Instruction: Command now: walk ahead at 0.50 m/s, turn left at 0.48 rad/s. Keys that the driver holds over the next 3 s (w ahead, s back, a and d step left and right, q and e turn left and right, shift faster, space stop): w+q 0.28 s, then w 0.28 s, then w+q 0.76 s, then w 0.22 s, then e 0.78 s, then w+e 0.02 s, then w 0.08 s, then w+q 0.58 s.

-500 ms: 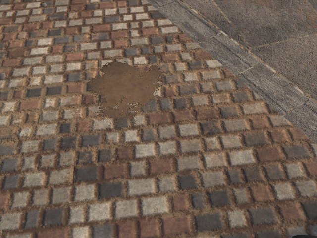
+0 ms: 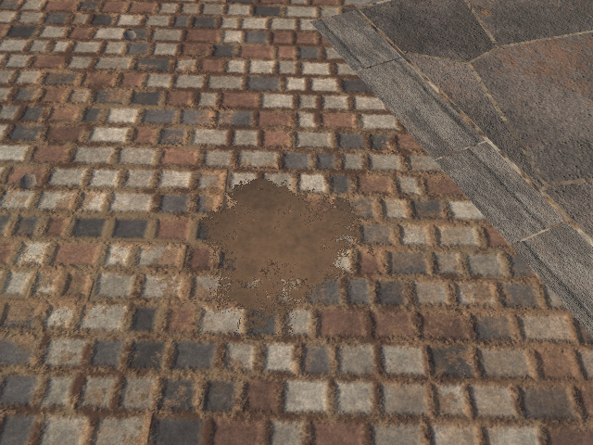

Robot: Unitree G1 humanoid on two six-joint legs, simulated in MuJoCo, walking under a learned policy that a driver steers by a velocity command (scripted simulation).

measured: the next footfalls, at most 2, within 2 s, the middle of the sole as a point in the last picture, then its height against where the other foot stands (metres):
right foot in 0.26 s outside the picture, level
left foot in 0.76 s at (214, 417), level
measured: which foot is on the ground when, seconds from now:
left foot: down 0.00-0.28, up 0.30-0.74, down 0.76-1.00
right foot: up 0.00-0.24, down 0.26-0.76, up 0.78-1.00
